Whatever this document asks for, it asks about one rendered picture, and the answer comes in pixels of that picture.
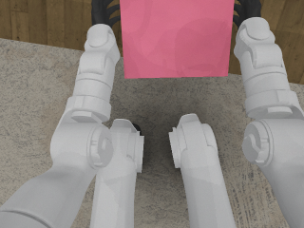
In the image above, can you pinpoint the right robot hand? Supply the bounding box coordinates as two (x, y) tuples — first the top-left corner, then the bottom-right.
(233, 0), (262, 29)

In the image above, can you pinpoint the robot left thigh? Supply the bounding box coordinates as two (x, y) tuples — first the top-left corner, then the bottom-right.
(89, 126), (144, 228)

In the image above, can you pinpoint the robot left foot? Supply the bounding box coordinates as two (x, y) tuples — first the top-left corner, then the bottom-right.
(133, 123), (142, 136)

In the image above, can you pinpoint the robot left forearm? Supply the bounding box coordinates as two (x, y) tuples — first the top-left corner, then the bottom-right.
(49, 24), (121, 156)

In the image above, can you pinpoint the carton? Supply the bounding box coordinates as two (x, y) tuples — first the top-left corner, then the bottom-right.
(120, 0), (235, 79)

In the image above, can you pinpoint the left robot upper arm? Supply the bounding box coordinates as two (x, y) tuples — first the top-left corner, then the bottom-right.
(0, 123), (114, 228)

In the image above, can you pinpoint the left robot hand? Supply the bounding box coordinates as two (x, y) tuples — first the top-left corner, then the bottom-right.
(91, 0), (121, 28)

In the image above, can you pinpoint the right robot upper arm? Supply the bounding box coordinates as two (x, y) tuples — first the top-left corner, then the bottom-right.
(241, 119), (304, 228)

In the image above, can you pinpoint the robot right forearm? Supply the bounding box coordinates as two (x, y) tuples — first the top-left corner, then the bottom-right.
(234, 17), (304, 121)

